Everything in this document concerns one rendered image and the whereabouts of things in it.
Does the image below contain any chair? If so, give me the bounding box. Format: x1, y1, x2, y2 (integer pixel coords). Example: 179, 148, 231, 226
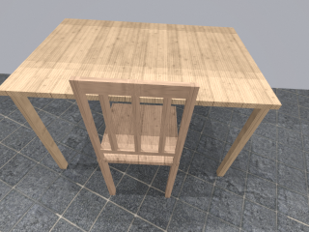
69, 76, 200, 198

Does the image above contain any table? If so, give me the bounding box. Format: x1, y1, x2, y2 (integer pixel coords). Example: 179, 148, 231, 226
0, 18, 282, 177

